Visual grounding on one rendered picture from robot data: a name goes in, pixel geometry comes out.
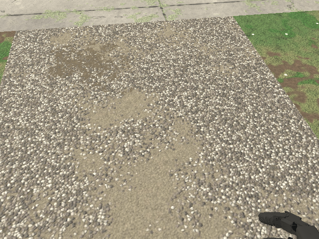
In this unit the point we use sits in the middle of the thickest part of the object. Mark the right robot hand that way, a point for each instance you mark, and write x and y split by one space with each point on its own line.
289 222

